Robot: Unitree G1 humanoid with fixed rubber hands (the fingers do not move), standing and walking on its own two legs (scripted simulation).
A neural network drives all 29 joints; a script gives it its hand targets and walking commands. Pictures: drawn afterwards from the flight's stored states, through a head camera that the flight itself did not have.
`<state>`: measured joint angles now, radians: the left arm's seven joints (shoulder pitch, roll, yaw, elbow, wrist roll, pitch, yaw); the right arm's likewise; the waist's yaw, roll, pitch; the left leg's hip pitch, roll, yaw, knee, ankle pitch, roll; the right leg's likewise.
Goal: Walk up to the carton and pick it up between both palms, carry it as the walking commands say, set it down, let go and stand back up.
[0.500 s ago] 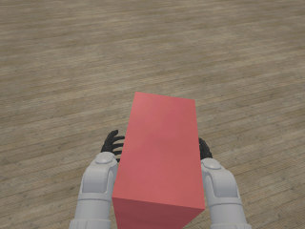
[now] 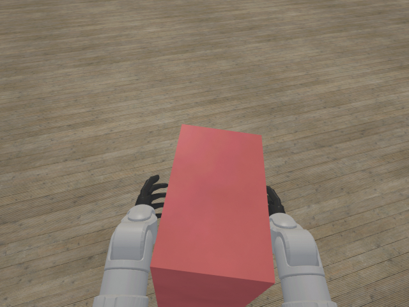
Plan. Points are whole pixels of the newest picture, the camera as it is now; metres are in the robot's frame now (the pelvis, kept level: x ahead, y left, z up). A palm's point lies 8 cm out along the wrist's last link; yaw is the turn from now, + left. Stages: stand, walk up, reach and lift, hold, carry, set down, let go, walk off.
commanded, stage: carry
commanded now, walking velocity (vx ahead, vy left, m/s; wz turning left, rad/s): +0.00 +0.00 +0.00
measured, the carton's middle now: (208, 224) +0.29 -0.01 -0.02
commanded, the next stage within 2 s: hold in 0.74 s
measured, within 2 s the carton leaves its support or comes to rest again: neither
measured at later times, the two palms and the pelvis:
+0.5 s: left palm (149, 214) +0.29 +0.11 +0.04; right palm (281, 222) +0.27 -0.15 +0.03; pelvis +0.00 -0.01 +0.00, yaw +0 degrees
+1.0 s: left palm (130, 221) +0.27 +0.14 +0.05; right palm (270, 231) +0.25 -0.12 +0.03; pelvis -0.01 +0.01 +0.01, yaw -8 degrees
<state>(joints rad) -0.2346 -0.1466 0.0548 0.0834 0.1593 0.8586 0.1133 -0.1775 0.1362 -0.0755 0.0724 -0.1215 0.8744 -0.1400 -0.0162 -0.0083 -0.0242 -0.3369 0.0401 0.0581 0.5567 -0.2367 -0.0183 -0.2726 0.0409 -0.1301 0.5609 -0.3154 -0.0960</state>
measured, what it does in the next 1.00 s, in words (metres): stands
